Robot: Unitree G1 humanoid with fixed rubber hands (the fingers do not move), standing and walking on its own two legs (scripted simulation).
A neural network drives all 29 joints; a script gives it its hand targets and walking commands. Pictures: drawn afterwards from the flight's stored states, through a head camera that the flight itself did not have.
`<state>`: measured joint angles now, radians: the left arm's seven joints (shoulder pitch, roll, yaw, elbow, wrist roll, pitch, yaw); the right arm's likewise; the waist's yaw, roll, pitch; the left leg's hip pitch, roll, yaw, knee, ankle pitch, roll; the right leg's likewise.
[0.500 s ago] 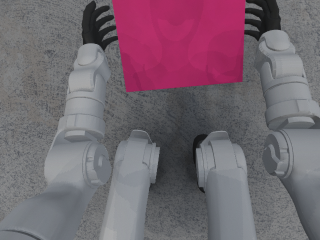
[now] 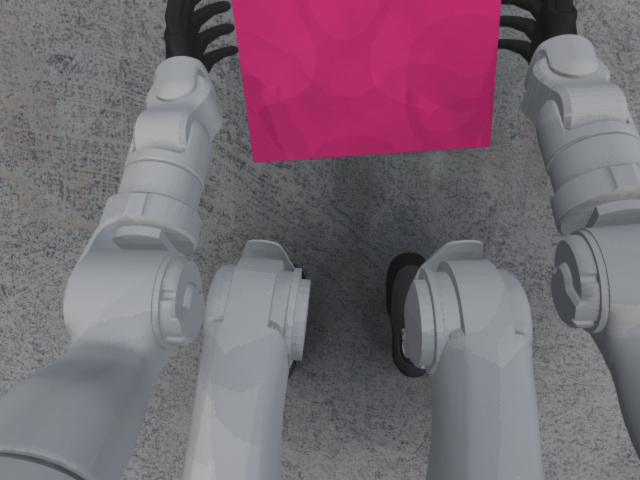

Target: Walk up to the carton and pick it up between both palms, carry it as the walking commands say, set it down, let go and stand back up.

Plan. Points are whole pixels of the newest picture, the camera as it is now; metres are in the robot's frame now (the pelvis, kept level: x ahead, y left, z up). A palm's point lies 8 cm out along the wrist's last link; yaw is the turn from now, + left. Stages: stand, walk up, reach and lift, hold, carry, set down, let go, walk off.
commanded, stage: set down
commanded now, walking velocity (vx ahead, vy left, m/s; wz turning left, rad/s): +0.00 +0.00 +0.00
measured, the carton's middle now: (362, 57) +0.53 -0.03 -0.27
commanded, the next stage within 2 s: none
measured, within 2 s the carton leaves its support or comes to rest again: rests again in 0.98 s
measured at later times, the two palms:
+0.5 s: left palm (189, 63) +0.51 +0.15 -0.17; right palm (546, 44) +0.51 -0.21 -0.18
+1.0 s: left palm (192, 55) +0.52 +0.16 -0.18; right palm (541, 39) +0.52 -0.21 -0.19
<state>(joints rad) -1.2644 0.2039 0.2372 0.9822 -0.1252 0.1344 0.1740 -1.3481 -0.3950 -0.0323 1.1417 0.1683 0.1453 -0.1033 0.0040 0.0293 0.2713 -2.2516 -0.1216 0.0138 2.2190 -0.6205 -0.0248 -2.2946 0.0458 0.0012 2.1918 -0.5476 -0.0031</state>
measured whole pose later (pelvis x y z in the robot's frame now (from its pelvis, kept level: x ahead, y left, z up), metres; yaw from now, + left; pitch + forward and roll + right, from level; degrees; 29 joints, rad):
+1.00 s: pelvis -0.01 +0.00 -0.02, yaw +0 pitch +34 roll +1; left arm -1.40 0.26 0.25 1.12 -0.10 0.11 0.07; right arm -1.47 -0.43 -0.05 1.26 0.18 0.10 -0.04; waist 0.01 0.03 0.38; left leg -2.25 -0.07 0.03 2.27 -0.60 0.00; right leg -2.30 0.00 -0.02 2.24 -0.53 -0.04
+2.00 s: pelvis -0.01 +0.00 -0.02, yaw +1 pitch +33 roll +2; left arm -1.39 0.35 0.07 1.20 -0.27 0.01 0.11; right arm -1.42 -0.46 -0.03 1.26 0.27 0.00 -0.05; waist 0.00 0.02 0.41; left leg -2.26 -0.04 0.05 2.28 -0.60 0.01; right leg -2.31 -0.02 -0.02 2.26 -0.53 -0.05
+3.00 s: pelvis +0.00 -0.01 +0.09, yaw +0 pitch +43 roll +2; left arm -1.14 0.32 0.23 0.83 -0.15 0.18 0.07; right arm -1.20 -0.48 -0.21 0.91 0.15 0.17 0.05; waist 0.01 0.00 0.07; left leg -2.08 -0.03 0.03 1.91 -0.57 0.00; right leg -2.13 0.01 -0.01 1.90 -0.52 -0.04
